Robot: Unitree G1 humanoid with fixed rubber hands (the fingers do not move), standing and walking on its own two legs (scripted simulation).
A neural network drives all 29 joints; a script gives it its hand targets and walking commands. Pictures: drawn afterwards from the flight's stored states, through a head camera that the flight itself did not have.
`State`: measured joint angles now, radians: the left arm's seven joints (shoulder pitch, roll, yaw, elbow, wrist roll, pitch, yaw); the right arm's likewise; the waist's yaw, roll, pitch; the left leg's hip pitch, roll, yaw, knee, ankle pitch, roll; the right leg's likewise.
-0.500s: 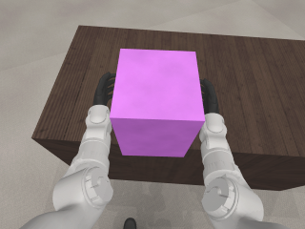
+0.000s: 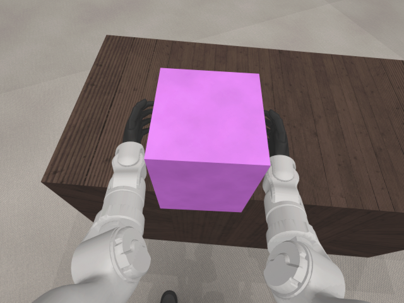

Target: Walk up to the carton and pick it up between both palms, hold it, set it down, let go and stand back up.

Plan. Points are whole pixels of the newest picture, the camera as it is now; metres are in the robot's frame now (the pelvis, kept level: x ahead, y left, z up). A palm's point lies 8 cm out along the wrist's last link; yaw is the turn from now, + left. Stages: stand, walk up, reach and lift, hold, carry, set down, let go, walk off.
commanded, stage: reach and lift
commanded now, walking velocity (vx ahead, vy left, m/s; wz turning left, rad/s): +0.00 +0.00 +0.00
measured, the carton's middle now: (205, 147) +0.44 +0.04 -0.01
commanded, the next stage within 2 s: none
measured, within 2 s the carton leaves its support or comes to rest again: leaves its support in 1.28 s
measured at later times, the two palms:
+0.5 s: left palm (133, 139) +0.41 +0.19 +0.03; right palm (276, 151) +0.42 -0.10 +0.03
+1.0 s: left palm (131, 143) +0.40 +0.19 +0.03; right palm (275, 153) +0.41 -0.10 +0.03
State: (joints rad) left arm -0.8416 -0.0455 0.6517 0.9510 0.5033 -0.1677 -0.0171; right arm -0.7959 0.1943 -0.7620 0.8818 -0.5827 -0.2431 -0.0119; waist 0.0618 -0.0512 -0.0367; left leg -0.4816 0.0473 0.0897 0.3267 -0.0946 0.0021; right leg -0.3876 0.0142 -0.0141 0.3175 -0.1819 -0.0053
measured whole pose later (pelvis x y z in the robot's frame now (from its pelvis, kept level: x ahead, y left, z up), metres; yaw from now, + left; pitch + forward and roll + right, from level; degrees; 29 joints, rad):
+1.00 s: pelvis +0.00 +0.00 +0.00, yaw +1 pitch +15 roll -1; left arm -0.80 -0.02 0.59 0.98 0.45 -0.19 0.02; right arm -0.78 0.16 -0.69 0.98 -0.51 -0.31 -0.06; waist 0.06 -0.04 -0.07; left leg -0.48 0.06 0.09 0.31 -0.08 0.00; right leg -0.38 0.02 -0.05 0.28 -0.16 -0.01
